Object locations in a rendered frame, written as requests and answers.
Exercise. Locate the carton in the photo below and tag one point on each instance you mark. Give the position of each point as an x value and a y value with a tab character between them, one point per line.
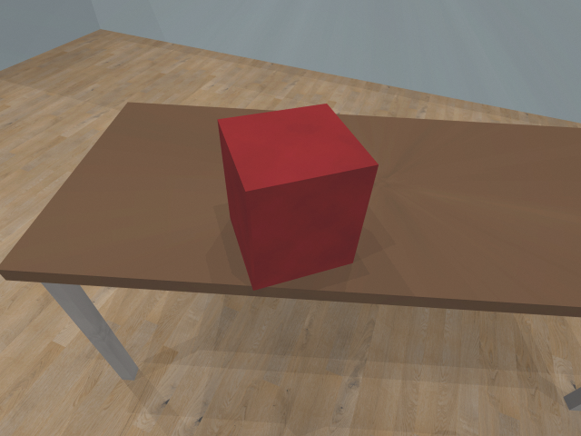
298	184

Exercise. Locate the table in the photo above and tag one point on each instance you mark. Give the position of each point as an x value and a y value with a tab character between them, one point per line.
462	215

